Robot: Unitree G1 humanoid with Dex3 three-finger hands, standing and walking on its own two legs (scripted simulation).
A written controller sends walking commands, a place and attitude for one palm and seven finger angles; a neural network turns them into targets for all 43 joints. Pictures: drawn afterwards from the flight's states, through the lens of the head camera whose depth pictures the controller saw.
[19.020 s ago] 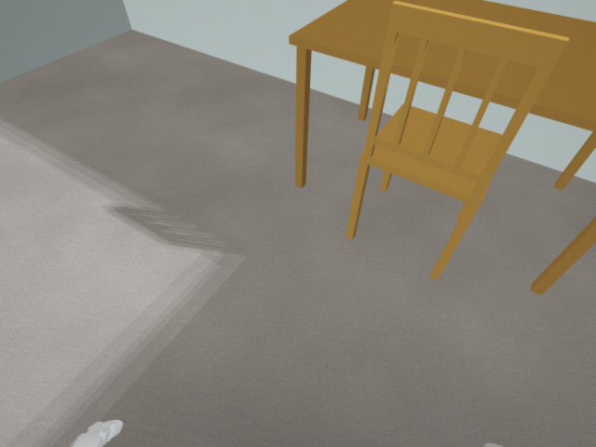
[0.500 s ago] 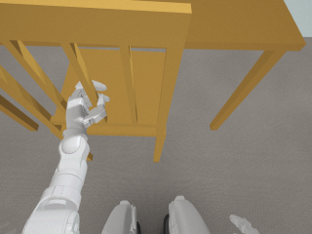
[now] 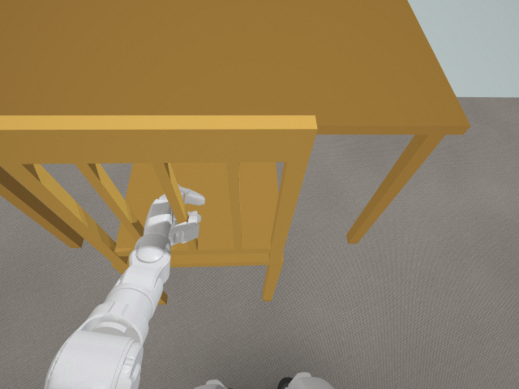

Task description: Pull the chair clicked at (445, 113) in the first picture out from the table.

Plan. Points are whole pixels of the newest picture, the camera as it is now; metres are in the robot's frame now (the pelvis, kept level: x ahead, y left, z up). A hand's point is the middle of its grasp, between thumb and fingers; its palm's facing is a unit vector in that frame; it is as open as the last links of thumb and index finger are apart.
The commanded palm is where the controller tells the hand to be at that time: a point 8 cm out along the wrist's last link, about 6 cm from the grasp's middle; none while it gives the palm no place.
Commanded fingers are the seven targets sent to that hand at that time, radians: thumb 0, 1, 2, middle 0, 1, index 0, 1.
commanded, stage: step backward, pulling the chair out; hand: left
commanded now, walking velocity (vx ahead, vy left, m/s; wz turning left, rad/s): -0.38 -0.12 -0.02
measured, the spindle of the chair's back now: (180, 212) +0.41 +0.13 -0.05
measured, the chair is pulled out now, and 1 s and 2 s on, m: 0.06 0.19 0.28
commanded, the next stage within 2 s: none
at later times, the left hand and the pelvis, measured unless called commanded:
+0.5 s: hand (201, 266) +0.31 +0.09 -0.06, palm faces -0.02 -0.99 -0.17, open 5.0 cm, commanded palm +0.31 +0.14 -0.05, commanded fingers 0.00 0.90 0.90 -0.50 -1.45 -0.50 -1.45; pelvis -0.06 -0.02 +0.01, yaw +0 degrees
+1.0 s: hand (192, 299) +0.26 +0.10 -0.06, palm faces +0.01 -0.98 -0.22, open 5.1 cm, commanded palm +0.27 +0.15 -0.05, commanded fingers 0.00 0.90 0.90 -0.50 -1.45 -0.50 -1.45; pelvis -0.09 -0.03 +0.00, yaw -1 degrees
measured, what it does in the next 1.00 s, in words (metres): shifts its weight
